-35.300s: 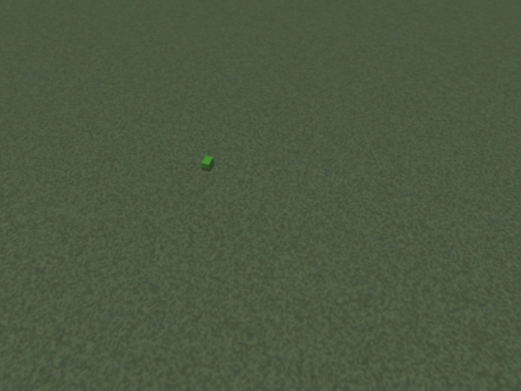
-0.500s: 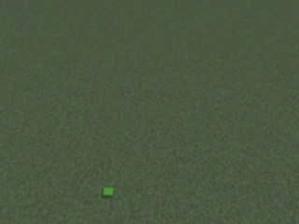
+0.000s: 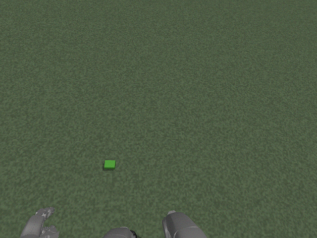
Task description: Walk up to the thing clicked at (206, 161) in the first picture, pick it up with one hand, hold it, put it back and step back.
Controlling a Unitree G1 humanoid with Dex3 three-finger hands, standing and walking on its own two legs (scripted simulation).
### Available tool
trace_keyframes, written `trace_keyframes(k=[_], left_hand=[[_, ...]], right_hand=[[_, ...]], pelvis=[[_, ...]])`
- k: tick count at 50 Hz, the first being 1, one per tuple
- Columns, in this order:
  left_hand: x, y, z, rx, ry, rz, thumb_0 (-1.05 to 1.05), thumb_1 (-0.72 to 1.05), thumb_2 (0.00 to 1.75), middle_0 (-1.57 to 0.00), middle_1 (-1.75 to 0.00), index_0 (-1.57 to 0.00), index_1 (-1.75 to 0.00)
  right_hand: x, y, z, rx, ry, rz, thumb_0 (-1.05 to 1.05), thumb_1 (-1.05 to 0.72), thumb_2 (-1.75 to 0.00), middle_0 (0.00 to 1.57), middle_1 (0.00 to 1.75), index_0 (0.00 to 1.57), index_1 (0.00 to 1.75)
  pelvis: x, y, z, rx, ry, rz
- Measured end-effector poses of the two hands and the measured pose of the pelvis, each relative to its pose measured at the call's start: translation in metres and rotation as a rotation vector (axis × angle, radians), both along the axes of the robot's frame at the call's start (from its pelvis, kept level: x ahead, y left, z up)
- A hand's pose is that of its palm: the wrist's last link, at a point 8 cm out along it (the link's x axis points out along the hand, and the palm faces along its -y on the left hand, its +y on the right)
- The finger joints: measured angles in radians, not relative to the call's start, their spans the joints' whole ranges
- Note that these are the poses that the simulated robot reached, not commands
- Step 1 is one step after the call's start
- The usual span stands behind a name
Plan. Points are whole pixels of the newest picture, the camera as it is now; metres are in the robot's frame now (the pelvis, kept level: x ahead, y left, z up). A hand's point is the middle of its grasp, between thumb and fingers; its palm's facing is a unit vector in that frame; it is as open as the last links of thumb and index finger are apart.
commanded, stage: step back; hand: left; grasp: from above
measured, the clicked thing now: (110, 164) +0.50 +0.23 -0.75
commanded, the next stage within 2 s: none
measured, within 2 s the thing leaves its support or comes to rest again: neither
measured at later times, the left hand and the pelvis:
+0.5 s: hand out of the picture +0.03 +0.23 -0.13, palm faces -0.04 -0.91 -0.41, open 7.4 cm; pelvis -0.11 -0.02 +0.00, yaw -2 degrees
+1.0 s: hand out of the picture -0.19 +0.24 -0.16, palm faces -0.08 -0.90 -0.42, open 7.4 cm; pelvis -0.27 -0.04 -0.02, yaw -5 degrees
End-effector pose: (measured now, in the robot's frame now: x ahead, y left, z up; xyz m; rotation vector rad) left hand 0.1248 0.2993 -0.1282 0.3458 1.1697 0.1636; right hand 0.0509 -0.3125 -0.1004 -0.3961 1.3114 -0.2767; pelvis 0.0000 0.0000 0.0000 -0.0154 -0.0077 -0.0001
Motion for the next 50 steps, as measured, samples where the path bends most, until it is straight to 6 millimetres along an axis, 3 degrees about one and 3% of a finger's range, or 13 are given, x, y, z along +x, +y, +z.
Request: trace_keyframes(k=[9, 12, 21, 25, 29, 33, 36, 41, 46, 50], left_hand=[[-0.044, -0.009, 0.004, 0.052, 0.036, -0.038, 0.01, 0.90, 0.90, -0.21, -0.30, -0.20, -0.30], [-0.058, -0.017, 0.013, 0.062, 0.014, -0.033, 0.01, 0.90, 0.90, -0.21, -0.30, -0.20, -0.30], [-0.089, -0.025, 0.041, 0.074, -0.067, -0.019, 0.01, 0.90, 0.90, -0.21, -0.30, -0.21, -0.30], [-0.102, -0.024, 0.040, 0.065, -0.106, -0.026, 0.01, 0.90, 0.90, -0.21, -0.30, -0.21, -0.30], [-0.124, -0.015, 0.026, 0.036, -0.133, -0.018, 0.00, 0.90, 0.90, -0.21, -0.30, -0.21, -0.30], [-0.157, -0.007, 0.010, 0.007, -0.106, 0.001, 0.00, 0.90, 0.90, -0.21, -0.30, -0.21, -0.30], [-0.184, -0.005, 0.012, -0.004, -0.067, 0.016, 0.01, 0.90, 0.90, -0.21, -0.30, -0.20, -0.30], [-0.234, 0.001, 0.013, 0.006, -0.026, 0.041, 0.01, 0.90, 0.90, -0.21, -0.30, -0.20, -0.30], [-0.285, -0.004, 0.008, 0.051, 0.052, 0.022, 0.01, 0.90, 0.90, -0.21, -0.30, -0.20, -0.30], [-0.320, -0.022, 0.005, 0.081, 0.077, 0.005, 0.01, 0.90, 0.90, -0.21, -0.30, -0.20, -0.30]], right_hand=[[-0.012, -0.003, -0.029, 0.070, -0.126, -0.021, 0.01, -0.90, -0.90, 0.20, 0.30, 0.21, 0.30], [-0.018, -0.009, -0.037, 0.098, -0.137, -0.028, 0.01, -0.90, -0.90, 0.20, 0.30, 0.21, 0.30], [-0.048, -0.022, -0.019, 0.085, -0.135, 0.016, 0.01, -0.90, -0.90, 0.20, 0.30, 0.21, 0.30], [-0.070, -0.026, -0.019, 0.047, -0.115, 0.039, 0.01, -0.90, -0.90, 0.20, 0.30, 0.21, 0.30], [-0.097, -0.020, -0.019, 0.022, -0.107, 0.065, 0.01, -0.91, -0.90, 0.20, 0.29, 0.21, 0.30], [-0.132, -0.007, -0.010, 0.021, -0.111, 0.064, 0.01, -0.91, -0.90, 0.20, 0.29, 0.21, 0.30], [-0.156, -0.005, 0.002, 0.016, -0.109, 0.062, 0.01, -0.90, -0.90, 0.20, 0.30, 0.21, 0.30], [-0.174, -0.011, 0.013, 0.003, -0.135, 0.072, 0.01, -0.90, -0.90, 0.20, 0.30, 0.21, 0.30], [-0.187, -0.028, 0.006, 0.006, -0.210, 0.078, 0.01, -0.90, -0.90, 0.20, 0.30, 0.21, 0.30], [-0.209, -0.051, -0.014, 0.023, -0.251, 0.064, 0.01, -0.90, -0.90, 0.20, 0.30, 0.21, 0.30]], pelvis=[[-0.030, -0.010, -0.015, 0.034, -0.031, -0.065], [-0.043, -0.016, -0.015, -0.007, -0.051, -0.051], [-0.082, -0.024, 0.002, 0.062, -0.012, -0.060], [-0.106, -0.019, -0.001, 0.045, -0.013, -0.032], [-0.133, -0.012, -0.011, 0.026, -0.029, 0.001], [-0.158, -0.007, -0.012, 0.047, -0.058, -0.019], [-0.173, -0.007, -0.004, -0.004, -0.056, -0.004], [-0.202, -0.015, 0.001, -0.009, -0.027, -0.034], [-0.239, -0.028, -0.008, 0.009, -0.024, -0.075], [-0.274, -0.043, -0.020, -0.004, -0.044, -0.095]])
